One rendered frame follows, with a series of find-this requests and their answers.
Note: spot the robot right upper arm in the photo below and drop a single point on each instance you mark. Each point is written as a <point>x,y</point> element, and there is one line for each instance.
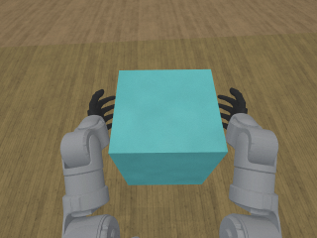
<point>237,225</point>

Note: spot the robot left forearm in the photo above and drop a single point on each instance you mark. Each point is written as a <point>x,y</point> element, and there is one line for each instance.
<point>82,167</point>

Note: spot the robot left upper arm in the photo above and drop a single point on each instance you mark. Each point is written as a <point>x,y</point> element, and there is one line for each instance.
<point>96,226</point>

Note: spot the carton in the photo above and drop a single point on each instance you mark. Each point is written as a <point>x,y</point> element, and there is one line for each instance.
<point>167,127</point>

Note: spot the robot right hand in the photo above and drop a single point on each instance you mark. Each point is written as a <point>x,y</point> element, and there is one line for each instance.
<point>239,105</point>

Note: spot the robot right forearm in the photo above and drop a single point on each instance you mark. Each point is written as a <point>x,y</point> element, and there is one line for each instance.
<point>255,162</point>

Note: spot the robot left hand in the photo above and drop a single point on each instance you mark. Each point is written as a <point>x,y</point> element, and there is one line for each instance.
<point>95,106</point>

